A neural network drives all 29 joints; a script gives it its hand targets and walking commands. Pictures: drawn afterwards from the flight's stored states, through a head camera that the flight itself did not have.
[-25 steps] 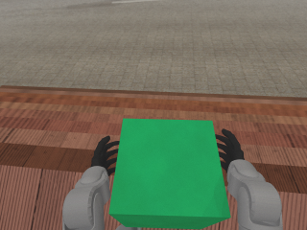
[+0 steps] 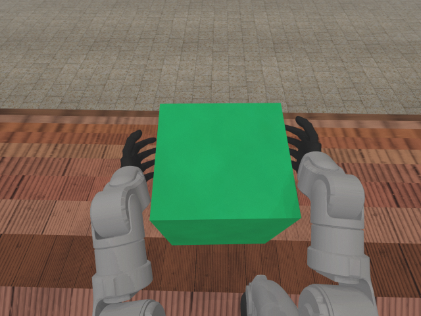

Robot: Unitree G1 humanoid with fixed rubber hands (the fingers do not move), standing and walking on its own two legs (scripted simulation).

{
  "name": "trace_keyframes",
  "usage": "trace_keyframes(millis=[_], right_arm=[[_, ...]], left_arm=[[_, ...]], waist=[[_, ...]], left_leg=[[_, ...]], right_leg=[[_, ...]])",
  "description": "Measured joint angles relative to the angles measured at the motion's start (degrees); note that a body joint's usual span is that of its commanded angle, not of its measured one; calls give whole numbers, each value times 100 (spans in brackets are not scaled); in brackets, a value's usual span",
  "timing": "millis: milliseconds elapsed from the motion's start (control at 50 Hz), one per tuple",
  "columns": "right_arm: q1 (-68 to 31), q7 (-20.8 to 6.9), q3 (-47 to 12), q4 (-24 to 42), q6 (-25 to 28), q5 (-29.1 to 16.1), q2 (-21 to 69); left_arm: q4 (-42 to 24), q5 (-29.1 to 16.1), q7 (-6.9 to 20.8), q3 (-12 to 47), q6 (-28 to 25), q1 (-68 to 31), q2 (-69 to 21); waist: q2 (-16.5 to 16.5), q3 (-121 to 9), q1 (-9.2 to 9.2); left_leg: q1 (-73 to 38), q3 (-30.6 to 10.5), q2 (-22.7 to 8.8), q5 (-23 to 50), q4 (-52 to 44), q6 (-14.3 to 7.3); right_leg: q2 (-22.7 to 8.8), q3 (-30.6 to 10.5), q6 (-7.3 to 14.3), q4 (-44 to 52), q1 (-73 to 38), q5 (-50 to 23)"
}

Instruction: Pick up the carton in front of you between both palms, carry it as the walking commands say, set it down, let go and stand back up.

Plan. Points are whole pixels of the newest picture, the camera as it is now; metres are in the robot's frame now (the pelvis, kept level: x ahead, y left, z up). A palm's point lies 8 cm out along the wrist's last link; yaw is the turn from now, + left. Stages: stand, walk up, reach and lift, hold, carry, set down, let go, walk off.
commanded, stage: carry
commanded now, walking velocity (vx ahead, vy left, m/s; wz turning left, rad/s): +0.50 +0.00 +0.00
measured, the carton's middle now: (219, 183) +0.35 -0.01 +0.03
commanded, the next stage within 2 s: none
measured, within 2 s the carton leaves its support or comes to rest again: neither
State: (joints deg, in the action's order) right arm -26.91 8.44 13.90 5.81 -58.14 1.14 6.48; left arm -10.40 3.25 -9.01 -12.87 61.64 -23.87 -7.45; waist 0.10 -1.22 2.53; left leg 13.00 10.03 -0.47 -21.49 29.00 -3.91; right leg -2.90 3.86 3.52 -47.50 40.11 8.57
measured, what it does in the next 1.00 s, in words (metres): goes down: right foot, then left foot 0.15 m lower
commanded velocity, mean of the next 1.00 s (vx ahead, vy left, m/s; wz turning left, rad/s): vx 0.50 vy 0.00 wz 0.00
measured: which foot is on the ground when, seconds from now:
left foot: down 0.00-0.10, up 0.12-0.52, down 0.54-0.94, up 0.96-1.00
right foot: up 0.00-0.06, down 0.08-0.54, up 0.56-0.90, down 0.92-1.00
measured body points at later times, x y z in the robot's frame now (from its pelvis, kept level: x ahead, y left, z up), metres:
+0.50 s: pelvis +0.33 +0.00 -0.09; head +0.34 -0.01 +0.36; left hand +0.66 +0.15 +0.04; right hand +0.67 -0.15 +0.03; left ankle +0.47 +0.07 -0.79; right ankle +0.15 -0.09 -0.73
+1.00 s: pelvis +0.68 +0.02 -0.32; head +0.70 +0.04 +0.13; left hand +1.00 +0.19 -0.25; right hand +1.02 -0.12 -0.23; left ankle +0.55 +0.08 -0.82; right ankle +0.70 -0.03 -1.04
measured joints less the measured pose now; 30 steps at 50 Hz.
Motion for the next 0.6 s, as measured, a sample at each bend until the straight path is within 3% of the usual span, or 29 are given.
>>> trace_keyframes(millis=[40, 80, 100, 140, 200, 280, 380, 440, 460, 500, 540, 580, 600], right_arm=[[45, -10, 7, 37, -45, 58, 39], [166, -38, 42, 129, -110, 109, 21], [204, -68, 57, 165, -138, 133, -23], [253, -109, 54, 116, -129, 205, -50], [401, -104, 136, 143, -164, 314, 119], [508, -98, 205, 401, -95, 362, 287], [581, -71, 138, 799, 34, 276, 121], [605, -50, 106, 852, 5, 290, 50], [594, -38, 94, 823, -24, 308, 46], [497, -18, 30, 628, -87, 331, 59], [273, -9, -91, 314, -202, 315, 67], [78, 120, -201, 15, -235, 241, 46], [54, 202, -238, -86, -280, 156, -42]], left_arm=[[2, -17, 35, 5, 28, 40, 0], [106, 2, 52, 59, 43, 18, -43], [171, 36, 44, 87, 26, -6, -90], [260, 55, 5, 134, 10, 12, -101], [337, -112, -29, 189, 52, 142, -18], [329, -331, -37, 196, -70, 132, 60], [210, -365, -45, 295, -251, -83, 20], [149, -290, -52, 354, -221, -75, -16], [136, -266, -54, 357, -180, -59, -12], [134, -261, -54, 294, -66, -13, 47], [126, -278, -47, 146, 60, 61, 144], [309, -216, -119, 31, 48, -28, 287], [451, -166, -172, 9, 43, -80, 273]], waist=[[-8, -61, -82], [-9, -87, -298], [-69, -78, -467], [-115, -21, -699], [-52, 75, -838], [12, 212, -817], [-29, 166, -830], [-155, 12, -904], [-199, -48, -893], [-227, -143, -645], [-317, -231, -177], [-173, -301, 220], [-183, -302, 328]], left_leg=[[-230, -34, 3, -279, 113, 85], [-156, -65, -67, -569, 1026, 138], [101, -168, -151, -458, 1885, 144], [816, -687, -29, -588, 3641, 154], [1723, -1083, 106, -519, 4631, 133], [2368, -1146, 5, -353, 3463, 166], [2876, -950, -75, 1753, 2769, 107], [2606, -860, -82, 3490, 1142, 168], [2418, -776, -70, 4009, 657, 178], [2001, -482, 26, 4466, 574, 105], [1170, -222, 102, 4113, 319, -120], [941, -402, 414, 1796, 849, 62], [838, -486, 529, 754, 1021, -51]], right_leg=[[107, 198, 59, 562, -300, -355], [250, 376, 147, 878, -838, -517], [325, 393, 203, 852, -1027, 1], [432, 369, 272, 608, -1178, 871], [477, 354, 229, 578, -1434, 1162], [460, 308, 252, 674, -1803, 1519], [448, 201, 102, 275, -2161, 2287], [512, 106, 24, -235, -2471, 3022], [529, 82, -9, -462, -2599, 3323], [467, 126, -94, -1261, -2827, 3872], [366, 222, -160, -2956, -2709, 3067], [427, -217, -155, -4665, -2008, 2968], [519, -394, -156, -4910, -1651, 2803]])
